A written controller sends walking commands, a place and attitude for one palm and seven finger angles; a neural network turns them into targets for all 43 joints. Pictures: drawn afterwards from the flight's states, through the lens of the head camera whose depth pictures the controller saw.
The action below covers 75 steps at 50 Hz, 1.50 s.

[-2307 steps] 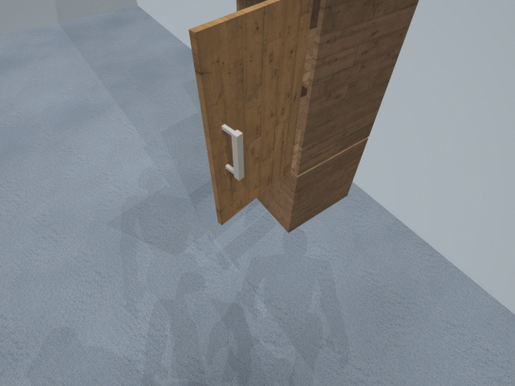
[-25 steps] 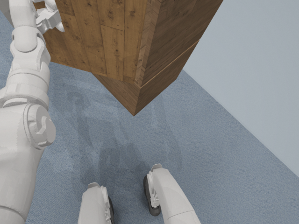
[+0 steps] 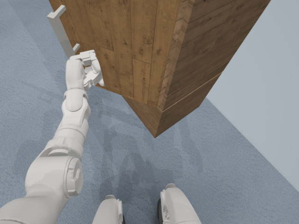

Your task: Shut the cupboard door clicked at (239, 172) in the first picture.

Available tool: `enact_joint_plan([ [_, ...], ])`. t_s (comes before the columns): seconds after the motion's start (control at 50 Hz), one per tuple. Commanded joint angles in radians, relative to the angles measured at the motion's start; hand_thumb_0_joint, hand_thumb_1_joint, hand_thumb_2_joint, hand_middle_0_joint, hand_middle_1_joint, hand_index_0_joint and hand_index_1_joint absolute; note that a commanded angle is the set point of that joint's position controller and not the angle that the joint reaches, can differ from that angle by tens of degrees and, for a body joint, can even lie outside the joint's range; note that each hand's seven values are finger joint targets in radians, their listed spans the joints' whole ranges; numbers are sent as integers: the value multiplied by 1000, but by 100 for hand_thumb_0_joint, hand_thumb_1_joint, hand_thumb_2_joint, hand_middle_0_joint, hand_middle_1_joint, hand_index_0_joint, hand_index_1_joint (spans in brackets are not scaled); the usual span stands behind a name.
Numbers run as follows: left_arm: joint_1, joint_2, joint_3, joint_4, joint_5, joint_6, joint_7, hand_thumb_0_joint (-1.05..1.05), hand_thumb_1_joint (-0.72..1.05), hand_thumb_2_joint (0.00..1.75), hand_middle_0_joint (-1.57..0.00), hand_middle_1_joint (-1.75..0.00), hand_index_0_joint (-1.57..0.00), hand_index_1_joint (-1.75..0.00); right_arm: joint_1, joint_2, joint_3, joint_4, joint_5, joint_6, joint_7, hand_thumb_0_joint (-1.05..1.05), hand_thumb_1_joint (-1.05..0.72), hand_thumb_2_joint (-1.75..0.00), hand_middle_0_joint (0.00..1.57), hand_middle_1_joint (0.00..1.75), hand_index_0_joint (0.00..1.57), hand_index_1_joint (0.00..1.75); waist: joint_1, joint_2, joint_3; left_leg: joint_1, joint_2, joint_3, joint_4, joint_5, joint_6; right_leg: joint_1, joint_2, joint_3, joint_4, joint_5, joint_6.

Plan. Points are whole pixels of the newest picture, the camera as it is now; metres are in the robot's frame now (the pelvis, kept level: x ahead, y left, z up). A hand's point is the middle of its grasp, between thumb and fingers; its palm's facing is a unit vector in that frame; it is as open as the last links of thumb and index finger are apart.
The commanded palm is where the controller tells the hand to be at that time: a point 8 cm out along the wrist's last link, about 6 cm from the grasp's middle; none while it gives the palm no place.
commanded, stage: pull the fist back off the door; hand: left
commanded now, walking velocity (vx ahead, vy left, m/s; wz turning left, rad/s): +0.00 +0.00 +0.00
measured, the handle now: (66, 34) +0.64 +0.19 +0.05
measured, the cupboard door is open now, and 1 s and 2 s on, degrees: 32 32 32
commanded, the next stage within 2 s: draw the hand back to the body in 0.04 s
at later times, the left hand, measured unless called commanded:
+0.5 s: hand (72, 87) +0.42 +0.13 +0.11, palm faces +0.05 -1.00 -0.05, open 3.1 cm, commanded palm +0.37 +0.19 +0.12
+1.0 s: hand out of the picture +0.29 +0.22 +0.19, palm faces +0.28 -0.92 -0.28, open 3.6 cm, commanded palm +0.25 +0.26 +0.21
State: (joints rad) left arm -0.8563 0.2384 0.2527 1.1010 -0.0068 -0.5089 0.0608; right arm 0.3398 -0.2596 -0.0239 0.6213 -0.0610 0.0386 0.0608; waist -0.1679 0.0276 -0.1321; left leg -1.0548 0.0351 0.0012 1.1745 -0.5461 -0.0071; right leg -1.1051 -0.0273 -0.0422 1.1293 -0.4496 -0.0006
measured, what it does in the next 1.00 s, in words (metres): rises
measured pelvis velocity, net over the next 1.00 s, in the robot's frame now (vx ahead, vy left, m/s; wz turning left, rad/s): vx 0.03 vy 0.00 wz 0.02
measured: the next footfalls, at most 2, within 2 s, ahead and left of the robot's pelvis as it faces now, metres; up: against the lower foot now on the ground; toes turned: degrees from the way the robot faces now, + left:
none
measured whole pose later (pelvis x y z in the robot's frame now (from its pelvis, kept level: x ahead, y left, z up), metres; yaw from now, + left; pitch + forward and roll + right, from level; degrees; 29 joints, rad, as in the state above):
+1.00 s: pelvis +0.03 +0.00 +0.10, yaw +1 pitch -2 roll +0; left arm 0.13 0.28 0.12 0.01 -0.05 -0.06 0.09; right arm 0.17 -0.22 0.04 0.56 0.02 -0.02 -0.10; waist 0.04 0.05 -0.01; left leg -0.16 0.01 0.01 0.50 -0.31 0.00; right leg -0.22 -0.04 -0.05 0.50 -0.25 0.01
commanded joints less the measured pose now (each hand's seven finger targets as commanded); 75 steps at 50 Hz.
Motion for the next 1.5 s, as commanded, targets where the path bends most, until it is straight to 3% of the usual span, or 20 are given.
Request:
enact_joint_plan([
  [0.0, -509, 145, -15, -213, -4, -96, 14, 0, 90, 90, -130, -150, -130, -150, 168, -144, -51, -28, 4, -15, -23, 0, -90, -90, 20, 30, 20, 30, -50, 28, -483, 242, -39, -18, -114, 348, 18, 332, 35, 18, -110, 357, -10],
  [0.04, -540, 139, -24, -212, -2, -101, 17, 0, 90, 90, -130, -150, -130, -150, 160, -144, -49, -28, 3, -19, -27, 0, -90, -90, 20, 30, 20, 30, -59, 38, -481, 242, -42, -15, -110, 336, 21, 319, 34, 20, -110, 348, -10],
  [0.14, -500, 170, 5, -149, -5, -91, 5, 0, 90, 90, -130, -150, -130, -150, 146, -146, -42, -33, 2, -20, -32, 0, -90, -90, 20, 30, 20, 30, -42, 30, -514, 224, -44, -21, -111, 336, 20, 345, 33, 22, -98, 351, -14],
  [0.16, -437, 186, 28, -180, -10, -89, -2, 0, 90, 90, -130, -150, -130, -150, 141, -146, -43, -49, 7, -18, -29, 0, -90, -90, 20, 30, 20, 30, -3, 52, -564, 251, -45, -15, -123, 365, 14, 379, 31, 23, -98, 372, -16],
  [0.2, -343, 215, 59, -264, -34, -74, -20, 0, 90, 90, -130, -150, -130, -150, 131, -141, -43, -82, 17, -14, -29, 0, -90, -90, 20, 30, 20, 30, 41, 53, -631, 289, -47, 2, -148, 408, 13, 482, 32, 30, -115, 432, -16],
  [0.24, -214, 216, 59, -327, -56, -44, -44, 0, 90, 90, -130, -150, -130, -150, 129, -138, -40, -112, 31, -9, -32, 0, -90, -90, 20, 30, 20, 30, 67, 9, -625, 295, -46, 8, -187, 414, 15, 563, 38, 32, -142, 462, -17],
  [0.28, -130, 193, 38, -457, -81, -15, -63, 0, 90, 90, -130, -150, -130, -150, 117, -130, -42, -137, 48, -7, -37, 0, -90, -90, 20, 30, 20, 30, 84, -14, -600, 317, -45, 22, -229, 413, 19, 631, 40, 34, -188, 488, -12],
  [0.36, -38, 160, 3, -630, -131, 26, -81, 0, 90, 90, -130, -150, -130, -150, 85, -125, -38, -151, 73, -20, -62, 0, -90, -90, 20, 30, 20, 30, 75, -87, -457, 348, -43, 32, -317, 319, 28, 679, 43, 33, -291, 409, -3],
  [0.5, 178, 94, -80, -721, -153, 56, -130, 0, 90, 90, -130, -150, -130, -150, 6, -115, -25, -146, 90, -66, -84, 0, -90, -90, 20, 30, 20, 30, 95, -15, -247, 462, -42, 29, -432, 231, 25, 656, 40, 14, -396, 262, -10],
  [0.64, 419, 137, -39, -940, -213, 127, -185, 0, 90, 90, -116, -135, -116, -135, -88, -109, -12, -199, 108, -102, -98, 0, -90, -90, 20, 30, 20, 30, 158, -1, -215, 570, -40, 21, -512, 320, 22, 772, 36, 0, -434, 331, -19],
  [0.66, 448, 178, -114, -997, -98, 178, -111, 0, 90, 90, -113, -132, -113, -132, -139, -82, -21, -215, 108, -74, -119, 0, -90, -90, 20, 30, 20, 30, 162, -28, -221, 625, -43, 30, -567, 320, 25, 822, 11, 40, -489, 294, -19],
  [0.68, 472, 166, -98, -1036, -95, 218, -69, 0, 90, 90, -111, -129, -111, -129, -148, -82, -20, -225, 107, -67, -133, 0, -90, -90, 20, 30, 20, 30, 151, -37, -173, 643, -39, 32, -585, 318, 27, 823, 10, 33, -519, 289, -14],
  [0.74, 558, 202, -74, -1133, -69, 287, -5, 0, 90, 90, -102, -120, -102, -120, -183, -80, -5, -218, 102, -61, -159, 0, -90, -90, 20, 30, 20, 30, 166, -30, -124, 706, -35, 27, -637, 357, 33, 884, 11, 23, -572, 322, -16],
  [0.9, 721, 179, -71, -1311, -52, 376, 36, 0, 90, 90, -81, -96, -81, -96, -233, -61, 27, -198, 87, -101, -171, 0, -90, -90, 20, 30, 20, 30, 180, 20, -18, 865, -29, 28, -762, 450, 25, 981, 14, -2, -684, 387, -15],
  [0.94, 779, 185, -60, -1339, -51, 385, 37, 0, 90, 90, -75, -90, -75, -90, -242, -64, 31, -192, 81, -115, -169, 0, -90, -90, 20, 30, 20, 30, 187, 15, 16, 879, -27, 25, -786, 459, 25, 993, 17, -5, -712, 385, -14],
  [1.1, 968, 236, 56, -1531, -46, 391, 48, 0, 90, 90, -53, -66, -53, -66, -257, -53, 32, -182, 65, -152, -152, 0, -90, -90, 20, 30, 20, 30, 215, 45, -1, 927, -24, 21, -815, 575, 14, 1079, 16, -14, -728, 461, -13],
  [1.34, 1231, 339, 263, -1705, -49, 361, 69, 0, 90, 90, -20, -30, -20, -30, -261, -55, 9, -155, 63, -206, -146, 0, -90, -90, 20, 30, 20, 30, 244, 47, 57, 905, -18, 24, -819, 570, 11, 1068, 20, -18, -742, 426, -5],
  [1.38, 1229, 260, 193, -1646, -51, 365, 61, 0, 90, 90, -20, -30, -20, -30, -252, -55, 9, -146, 65, -208, -146, 0, -90, -90, 20, 30, 20, 30, 224, 7, 113, 896, -17, 33, -825, 521, 16, 1025, 17, -17, -751, 389, 0],
  [1.44, 1194, 260, 183, -1616, -49, 365, 60, 0, 90, 90, -20, -30, -20, -30, -251, -69, 0, -137, 69, -210, -151, 0, -90, -90, 20, 30, 20, 30, 218, -4, 153, 891, -16, 31, -836, 451, 23, 992, 18, -11, -772, 317, 2],
  [1.48, 1171, 271, 190, -1630, -45, 356, 65, 0, 90, 90, -20, -30, -20, -30, -253, -68, 1, -138, 67, -214, -154, 0, -90, -90, 20, 30, 20, 30, 222, 3, 121, 895, -22, 28, -839, 431, 25, 1006, 16, -10, -766, 295, 0],
])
